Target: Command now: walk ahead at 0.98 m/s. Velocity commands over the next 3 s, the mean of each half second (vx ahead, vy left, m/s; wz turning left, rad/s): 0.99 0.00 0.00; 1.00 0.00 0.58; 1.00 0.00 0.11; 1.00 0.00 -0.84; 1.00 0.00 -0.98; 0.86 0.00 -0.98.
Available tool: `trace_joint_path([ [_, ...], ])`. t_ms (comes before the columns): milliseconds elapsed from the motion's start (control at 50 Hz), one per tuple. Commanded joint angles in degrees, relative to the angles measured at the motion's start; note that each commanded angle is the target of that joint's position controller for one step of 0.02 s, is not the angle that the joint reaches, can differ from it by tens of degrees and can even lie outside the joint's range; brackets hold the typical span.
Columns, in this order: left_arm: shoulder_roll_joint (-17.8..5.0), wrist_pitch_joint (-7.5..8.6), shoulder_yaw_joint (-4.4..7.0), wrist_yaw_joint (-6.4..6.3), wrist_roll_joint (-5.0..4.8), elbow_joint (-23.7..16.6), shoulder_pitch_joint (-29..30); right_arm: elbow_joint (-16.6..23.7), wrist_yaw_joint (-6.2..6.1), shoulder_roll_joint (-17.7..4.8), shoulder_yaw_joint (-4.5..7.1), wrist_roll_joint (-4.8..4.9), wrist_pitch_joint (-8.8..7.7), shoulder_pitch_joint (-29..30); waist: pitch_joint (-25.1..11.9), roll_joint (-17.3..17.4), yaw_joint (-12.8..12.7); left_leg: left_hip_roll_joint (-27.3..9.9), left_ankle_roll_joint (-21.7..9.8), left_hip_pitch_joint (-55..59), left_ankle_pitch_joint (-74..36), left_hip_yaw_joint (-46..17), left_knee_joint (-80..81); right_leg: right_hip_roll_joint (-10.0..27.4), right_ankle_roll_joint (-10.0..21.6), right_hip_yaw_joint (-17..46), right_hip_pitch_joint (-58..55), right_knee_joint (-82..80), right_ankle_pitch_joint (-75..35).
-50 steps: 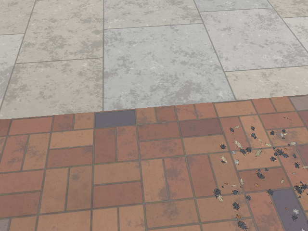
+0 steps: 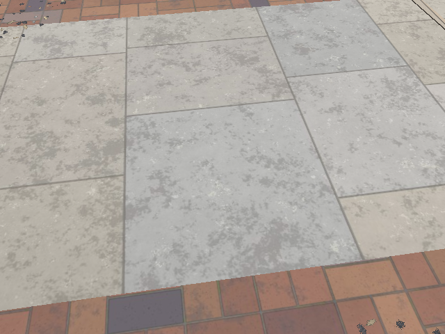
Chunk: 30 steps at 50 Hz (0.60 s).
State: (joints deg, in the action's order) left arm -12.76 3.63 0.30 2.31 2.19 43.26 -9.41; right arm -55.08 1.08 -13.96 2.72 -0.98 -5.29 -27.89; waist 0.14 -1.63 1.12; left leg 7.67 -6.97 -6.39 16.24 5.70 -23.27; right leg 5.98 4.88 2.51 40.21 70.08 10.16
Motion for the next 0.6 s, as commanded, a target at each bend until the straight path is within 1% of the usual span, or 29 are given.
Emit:
trace_joint_path([
  [20,-4.0,0.05,0.14,0.45,-0.17,-4.7,5.5,4.2,0.45,-4.3,0.25,1.01,-2.54,3.8,11.1,0.9,-2.1,-12.6,-5.6,-12.5,-4.3,-12.4,22.9,2.3,-1.3,-3.5,2.0,-12.8,-10.2],
  [40,-3.0,0.45,-0.34,0.77,-0.26,-5.5,8.0,4.1,0.53,-4.4,0.19,1.40,-2.90,2.5,11.0,0.8,-1.4,-11.9,-4.5,-12.6,-11.6,-10.1,22.6,1.9,-1.1,-4.6,-1.5,-19.5,-15.5],
  [60,-2.2,0.74,-0.77,1.19,-0.62,-6.1,10.4,3.5,0.38,-4.6,0.16,1.93,-3.24,0.9,10.5,0.7,-0.5,-11.8,-3.4,-11.7,-18.8,-8.5,23.8,0.7,-0.6,-6.7,-5.4,-24.8,-19.9],
  [80,-1.6,0.92,-1.05,1.44,-0.89,-6.5,12.5,2.8,0.16,-5.3,0.18,2.31,-3.50,-1.0,10.1,1.0,0.5,-12.7,-2.8,-9.4,-24.8,-7.9,25.2,-0.4,0.1,-8.0,-8.3,-28.9,-23.4],
  [100,-1.9,0.95,-1.06,1.45,-1.12,-6.5,13.8,2.2,-0.05,-6.2,0.24,2.23,-3.51,-2.2,9.6,1.3,1.0,-13.1,-2.3,-4.5,-30.4,-6.8,25.5,-1.6,0.8,-8.8,-8.9,-31.9,-24.6],
  [120,-2.4,1.04,-0.98,1.34,-1.21,-6.7,15.0,1.7,-0.29,-6.9,0.18,1.91,-3.40,-3.3,9.2,2.0,1.6,-13.8,-1.6,0.8,-37.0,-6.1,24.4,-2.6,1.3,-9.5,-8.7,-35.3,-24.7],
  [140,-3.3,1.06,-0.73,1.02,-1.09,-6.6,15.5,1.3,-0.49,-7.5,0.11,1.48,-3.18,-4.0,7.7,2.7,1.7,-14.1,-1.0,6.5,-47.6,-5.2,21.9,-4.5,1.8,-10.8,-9.2,-37.2,-23.1],
  [160,-4.2,1.10,-0.45,0.65,-0.76,-6.5,15.1,1.0,-0.88,-8.8,0.20,1.01,-2.80,-4.2,5.7,4.6,1.2,-15.0,-0.5,11.4,-58.8,-4.8,18.1,-6.6,2.3,-11.6,-10.5,-38.2,-19.6],
  [180,-5.4,1.06,0.03,0.23,-0.55,-6.1,13.2,0.7,-1.49,-10.3,0.41,0.28,-2.24,-4.0,2.9,6.9,-0.5,-16.4,0.0,15.5,-69.1,-4.8,12.8,-8.7,2.8,-11.7,-12.9,-38.6,-14.5],
  [200,-7.3,1.02,0.83,-0.36,-0.62,-4.7,7.4,0.3,-2.18,-11.6,0.67,-0.69,-1.39,-3.6,-1.0,8.6,-3.8,-17.6,0.3,17.8,-76.1,-5.0,4.0,-10.4,3.6,-10.8,-18.3,-38.8,-9.5],
  [220,-9.6,0.93,1.96,-1.23,-0.89,-1.4,-3.2,0.3,-2.77,-12.8,1.05,-1.57,-0.44,-1.9,-6.2,9.7,-8.8,-18.5,0.2,16.8,-77.4,-4.9,-8.4,-11.1,4.7,-9.3,-28.1,-38.9,-5.0],
  [240,-11.7,0.76,3.16,-2.22,-0.65,2.5,-15.2,0.9,-2.97,-13.2,1.31,-1.79,0.18,1.5,-10.6,8.9,-14.7,-17.1,0.0,10.3,-68.6,-3.7,-24.2,-8.6,6.1,-7.2,-40.5,-41.2,-3.0],
  [260,-16.2,0.46,4.64,-3.32,0.41,4.4,-24.3,2.7,-2.49,-8.1,0.35,-2.09,-0.17,2.4,-16.5,1.8,-15.8,-11.9,-1.1,-4.0,-36.8,-3.8,-46.4,3.5,7.5,5.2,-54.3,-36.3,11.6],
  [280,-17.9,0.53,5.35,-2.52,1.47,4.3,-20.3,5.0,-0.72,-1.0,-1.21,2.38,-1.47,-5.7,-23.4,-17.6,-6.3,-1.4,1.4,-28.7,9.5,-9.4,-66.4,17.3,16.4,42.1,-68.6,-47.9,23.4],
  [300,-13.8,0.62,5.44,-1.47,0.34,3.9,-15.6,5.7,-1.40,-6.2,-0.68,1.84,-1.87,1.0,-17.2,-6.1,-7.9,-6.0,-0.7,-35.8,4.3,-12.4,-65.8,13.9,14.6,41.1,-64.0,-53.3,24.3],
  [320,-10.5,1.28,4.73,-1.22,-0.09,4.6,-12.7,7.3,-1.31,-6.8,-0.55,1.76,-2.08,7.7,-8.7,-0.8,-6.9,-8.5,-0.9,-36.8,-0.6,-11.6,-61.9,12.3,13.1,31.0,-54.8,-54.6,17.4],
  [340,-7.5,1.74,4.16,-1.01,0.31,5.8,-11.6,7.8,-1.05,-5.6,-0.95,1.10,-1.99,9.6,-3.5,4.6,-4.7,-10.3,-0.8,-34.7,-1.7,-11.4,-58.0,10.4,11.7,25.1,-45.8,-56.4,11.3],
  [360,-5.3,2.18,3.37,-1.19,0.30,6.7,-11.1,8.4,-0.49,-4.2,-1.21,-0.19,-1.17,11.2,-0.7,5.5,-2.4,-11.8,-0.6,-32.0,-1.9,-12.0,-55.1,7.1,9.2,19.7,-38.9,-57.6,8.9],
  [380,-4.7,2.51,2.91,-1.57,0.02,7.8,-11.3,8.7,0.42,-2.7,-1.70,-0.98,-0.13,8.9,0.1,2.5,0.1,-12.6,0.3,-29.9,-1.8,-11.8,-52.9,6.3,8.7,17.2,-34.3,-59.4,9.5],
  [400,-4.1,3.03,2.72,-1.64,-0.60,8.8,-12.2,8.9,0.94,-1.9,-1.99,-1.43,0.64,9.8,2.2,1.4,0.8,-13.7,1.1,-30.3,-1.4,-11.4,-51.1,5.1,8.3,15.1,-31.5,-61.3,8.7],
  [420,-4.7,3.53,2.75,-1.61,-1.33,9.5,-13.0,10.1,1.36,-1.6,-2.20,-1.75,1.13,12.1,4.5,0.6,1.3,-14.8,1.9,-32.5,-1.7,-10.4,-48.8,4.5,8.2,12.9,-29.7,-63.3,7.8],
  [440,-5.4,3.94,2.82,-1.43,-1.59,9.8,-13.4,11.5,1.63,-2.0,-2.39,-1.92,1.35,15.6,6.3,1.0,1.1,-15.5,2.6,-34.6,-3.9,-8.7,-45.9,3.4,8.0,10.4,-28.1,-65.4,5.6],
  [480,-6.3,4.49,2.79,-0.97,-1.77,10.1,-15.0,14.8,1.93,-2.7,-2.87,-1.79,1.10,23.6,9.3,1.0,-0.1,-15.9,3.4,-35.8,-11.5,-5.2,-35.2,0.7,7.7,4.5,-26.2,-67.8,-5.7],
  [500,-6.2,4.75,2.72,-0.80,-2.08,10.1,-15.3,15.7,2.16,-2.5,-3.24,-1.56,0.76,26.2,9.6,1.4,-0.5,-15.4,3.4,-32.8,-16.8,-3.7,-28.2,-1.1,6.7,1.6,-25.1,-68.0,-11.1],
  [520,-7.0,5.11,2.83,-0.77,-2.31,10.1,-15.5,16.0,2.55,-1.9,-3.67,-0.91,0.52,27.6,9.4,1.4,-0.6,-14.2,2.7,-28.5,-21.7,-1.9,-21.7,-1.7,5.5,-1.6,-24.6,-69.2,-16.3],
  [540,-7.9,5.51,2.92,-0.86,-2.74,10.8,-17.4,16.2,2.86,-1.6,-3.96,-0.32,0.45,29.6,9.3,1.4,-1.8,-12.7,1.8,-25.0,-25.8,0.2,-17.7,-0.7,4.5,-3.1,-25.6,-71.7,-21.2],
  [560,-8.5,5.75,2.86,-0.94,-2.87,11.5,-19.3,16.2,2.89,-1.8,-3.97,0.16,0.45,31.1,9.3,1.4,-2.7,-11.5,0.8,-24.3,-28.3,1.3,-15.1,0.1,3.4,-4.7,-29.6,-72.9,-26.9],
  [580,-9.4,5.75,2.95,-1.19,-2.51,11.9,-19.6,16.4,2.81,-2.2,-3.95,0.45,0.42,31.8,9.4,-0.2,-2.7,-10.9,-0.1,-24.2,-29.5,0.9,-12.6,1.4,2.7,-6.3,-33.8,-72.9,-30.9],
  [600,-9.3,5.48,2.78,-1.56,-2.24,12.2,-20.4,15.8,2.63,-3.4,-3.60,0.30,0.41,31.9,8.4,-0.2,-2.8,-8.7,-1.0,-25.0,-28.6,2.4,-11.3,1.4,1.4,-8.6,-39.9,-71.0,-40.9],
])
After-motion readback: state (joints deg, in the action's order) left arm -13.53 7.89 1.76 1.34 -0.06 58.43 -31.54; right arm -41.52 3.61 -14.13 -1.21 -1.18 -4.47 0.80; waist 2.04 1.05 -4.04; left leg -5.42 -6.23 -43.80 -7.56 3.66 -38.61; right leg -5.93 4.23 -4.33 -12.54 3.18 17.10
